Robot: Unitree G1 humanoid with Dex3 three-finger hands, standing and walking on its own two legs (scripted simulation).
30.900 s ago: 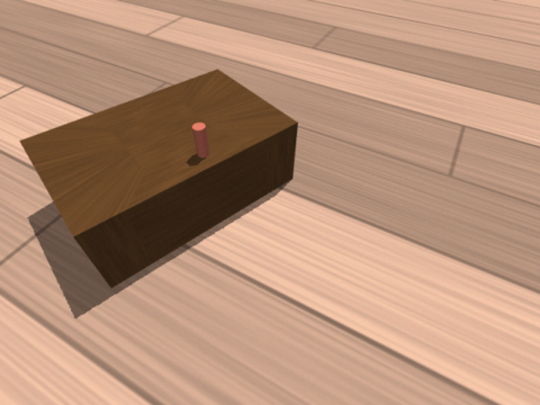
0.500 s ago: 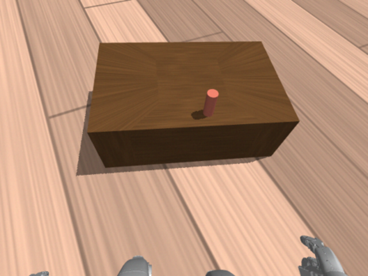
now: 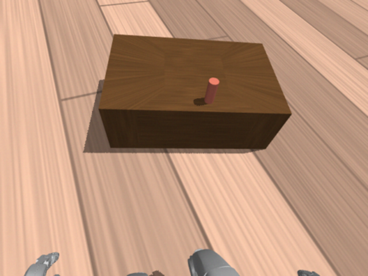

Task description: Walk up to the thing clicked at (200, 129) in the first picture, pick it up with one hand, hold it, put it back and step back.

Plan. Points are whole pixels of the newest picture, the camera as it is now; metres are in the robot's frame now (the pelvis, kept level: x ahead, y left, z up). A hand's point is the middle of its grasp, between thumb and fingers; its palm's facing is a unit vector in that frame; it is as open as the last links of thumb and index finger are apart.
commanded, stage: step back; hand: right
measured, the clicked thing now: (211, 91) +0.96 -0.20 -0.34
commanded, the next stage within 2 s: stand in 1.42 s
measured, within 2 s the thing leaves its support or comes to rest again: neither
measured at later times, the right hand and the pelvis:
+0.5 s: hand out of the picture -0.09 -0.33 -0.16, palm faces -0.04 +0.92 -0.39, open 7.4 cm; pelvis -0.14 -0.05 -0.01, yaw +0 degrees
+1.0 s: hand out of the picture -0.04 -0.33 -0.15, palm faces -0.08 +0.92 -0.38, open 7.4 cm; pelvis -0.12 -0.06 +0.00, yaw +3 degrees
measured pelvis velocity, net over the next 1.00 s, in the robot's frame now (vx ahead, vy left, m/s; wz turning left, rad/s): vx -0.12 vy -0.06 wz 0.05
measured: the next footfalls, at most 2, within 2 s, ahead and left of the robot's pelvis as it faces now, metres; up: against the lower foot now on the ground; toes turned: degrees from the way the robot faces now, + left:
right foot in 0.24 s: -0.08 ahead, -0.17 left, +0.00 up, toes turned -2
left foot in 0.56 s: -0.11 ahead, +0.08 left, +0.00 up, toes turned +0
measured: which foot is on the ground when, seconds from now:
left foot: down 0.00-0.26, up 0.28-0.54, down 0.56-0.88, up 0.90-1.00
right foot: up 0.00-0.22, down 0.24-0.60, up 0.62-0.84, down 0.86-1.00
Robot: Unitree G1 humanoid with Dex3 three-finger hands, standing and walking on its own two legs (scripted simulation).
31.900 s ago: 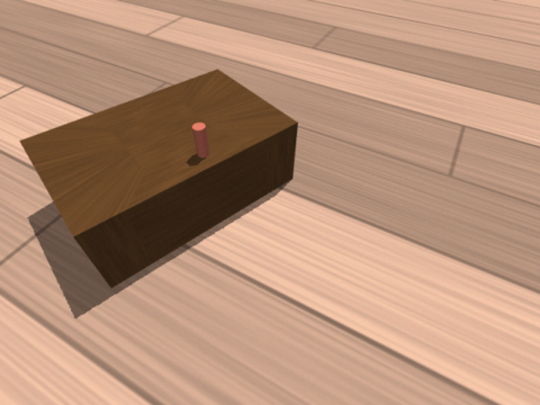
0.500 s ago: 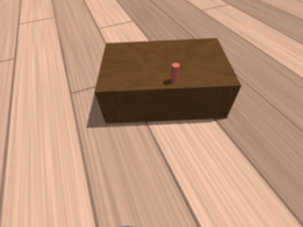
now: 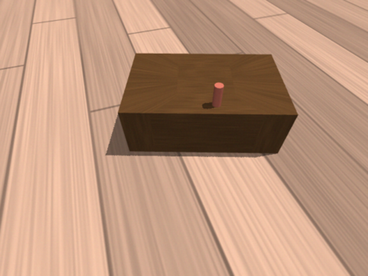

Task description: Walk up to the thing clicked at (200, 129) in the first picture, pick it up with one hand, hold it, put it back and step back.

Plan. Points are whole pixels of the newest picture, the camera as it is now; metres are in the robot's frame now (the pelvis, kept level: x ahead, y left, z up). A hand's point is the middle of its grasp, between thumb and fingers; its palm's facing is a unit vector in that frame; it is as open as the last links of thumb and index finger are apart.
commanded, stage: step back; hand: right
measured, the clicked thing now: (217, 95) +1.07 -0.19 -0.34
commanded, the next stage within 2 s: stand in 0.42 s
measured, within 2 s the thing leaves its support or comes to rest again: neither
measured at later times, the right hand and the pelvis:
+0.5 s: hand out of the picture +0.15 -0.22 -0.14, palm faces +0.00 +0.94 -0.33, open 7.4 cm; pelvis +0.03 +0.02 +0.01, yaw -1 degrees
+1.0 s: hand out of the picture +0.06 -0.24 -0.14, palm faces +0.01 +0.94 -0.33, open 7.4 cm; pelvis +0.01 +0.01 +0.02, yaw -1 degrees
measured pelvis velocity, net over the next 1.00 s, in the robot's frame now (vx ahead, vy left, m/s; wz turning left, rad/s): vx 0.01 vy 0.01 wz -0.02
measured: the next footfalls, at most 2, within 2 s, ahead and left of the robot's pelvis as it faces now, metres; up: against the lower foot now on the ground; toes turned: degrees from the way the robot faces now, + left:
left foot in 0.12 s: +0.08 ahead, +0.15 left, +0.00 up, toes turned +1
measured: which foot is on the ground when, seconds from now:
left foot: up 0.00-0.10, down 0.12-1.00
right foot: down 0.00-1.00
